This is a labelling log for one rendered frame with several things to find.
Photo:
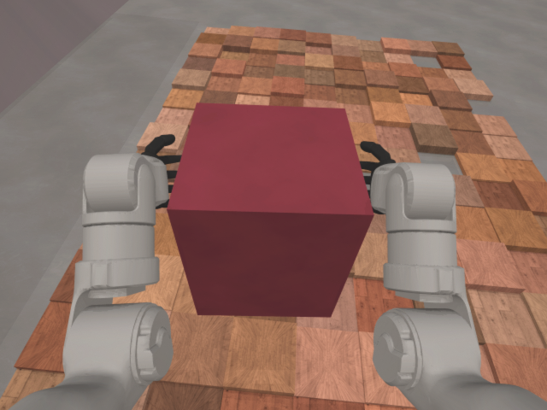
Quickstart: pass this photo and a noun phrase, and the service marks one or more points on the carton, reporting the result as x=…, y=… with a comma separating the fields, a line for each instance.
x=269, y=209

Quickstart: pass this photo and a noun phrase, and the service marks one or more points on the right robot upper arm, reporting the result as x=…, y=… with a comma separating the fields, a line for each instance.
x=431, y=355

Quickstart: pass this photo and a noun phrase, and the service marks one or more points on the robot left forearm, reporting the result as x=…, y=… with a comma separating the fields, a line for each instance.
x=120, y=196

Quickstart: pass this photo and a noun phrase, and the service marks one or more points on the robot left hand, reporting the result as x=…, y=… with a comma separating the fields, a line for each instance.
x=153, y=148

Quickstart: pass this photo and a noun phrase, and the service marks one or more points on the left robot upper arm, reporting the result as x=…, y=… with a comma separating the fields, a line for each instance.
x=113, y=352

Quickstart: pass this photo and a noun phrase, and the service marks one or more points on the robot right hand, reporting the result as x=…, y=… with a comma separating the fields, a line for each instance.
x=381, y=154

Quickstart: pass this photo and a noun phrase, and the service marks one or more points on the robot right forearm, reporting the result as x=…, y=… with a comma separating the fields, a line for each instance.
x=419, y=203

